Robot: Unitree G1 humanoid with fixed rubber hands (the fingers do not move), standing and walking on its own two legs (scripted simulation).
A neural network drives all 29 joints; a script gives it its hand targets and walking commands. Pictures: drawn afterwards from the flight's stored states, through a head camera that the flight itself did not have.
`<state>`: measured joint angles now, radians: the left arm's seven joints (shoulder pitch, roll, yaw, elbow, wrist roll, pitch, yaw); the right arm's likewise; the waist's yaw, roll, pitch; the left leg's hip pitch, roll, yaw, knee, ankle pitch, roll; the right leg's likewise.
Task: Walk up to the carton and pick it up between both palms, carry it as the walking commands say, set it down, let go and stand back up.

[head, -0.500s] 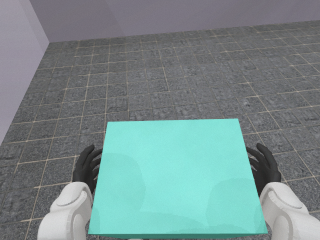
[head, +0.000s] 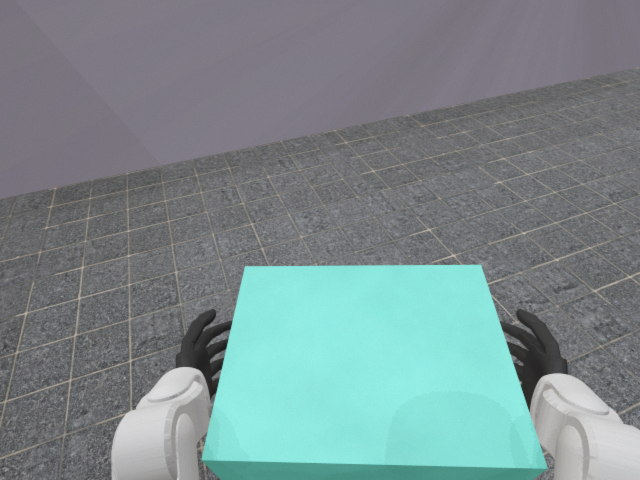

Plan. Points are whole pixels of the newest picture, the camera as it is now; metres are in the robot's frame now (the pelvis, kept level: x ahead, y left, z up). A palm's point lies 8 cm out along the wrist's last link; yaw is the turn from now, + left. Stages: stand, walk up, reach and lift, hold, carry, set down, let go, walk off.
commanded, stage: carry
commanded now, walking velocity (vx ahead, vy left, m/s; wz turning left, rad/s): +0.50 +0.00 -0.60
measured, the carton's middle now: (361, 398) +0.24 -0.01 +0.01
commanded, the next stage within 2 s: none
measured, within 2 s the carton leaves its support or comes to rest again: neither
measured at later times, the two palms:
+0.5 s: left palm (310, 179) +0.58 +0.06 +0.11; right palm (543, 241) +0.40 -0.26 +0.12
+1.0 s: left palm (394, 117) +0.88 -0.12 +0.09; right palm (566, 162) +0.65 -0.41 +0.10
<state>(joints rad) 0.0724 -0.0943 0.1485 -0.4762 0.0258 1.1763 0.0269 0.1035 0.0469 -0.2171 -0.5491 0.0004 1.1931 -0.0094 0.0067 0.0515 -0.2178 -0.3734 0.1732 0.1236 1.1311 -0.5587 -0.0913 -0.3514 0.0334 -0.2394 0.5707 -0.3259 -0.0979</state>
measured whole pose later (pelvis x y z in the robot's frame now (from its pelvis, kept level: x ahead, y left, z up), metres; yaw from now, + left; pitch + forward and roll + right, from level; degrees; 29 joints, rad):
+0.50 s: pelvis +0.30 -0.01 +0.02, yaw -22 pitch +6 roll -4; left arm 0.09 -0.05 0.15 -0.63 0.02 1.14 -0.01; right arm 0.16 0.14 -0.22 -0.70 0.01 1.12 -0.01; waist -0.06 0.04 -0.13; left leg -0.11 0.21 0.36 0.46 -0.41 -0.06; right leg -0.49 0.03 -0.24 0.62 -0.36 -0.06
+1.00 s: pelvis +0.58 -0.13 +0.01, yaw -37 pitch +5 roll +0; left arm 0.11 -0.01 0.16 -0.61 0.02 1.14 0.00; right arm 0.11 0.14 -0.19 -0.59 -0.01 1.10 0.00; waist -0.02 -0.03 -0.10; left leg -0.37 0.14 0.24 0.59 -0.29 -0.01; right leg -0.32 0.05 -0.04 0.94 -0.48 -0.01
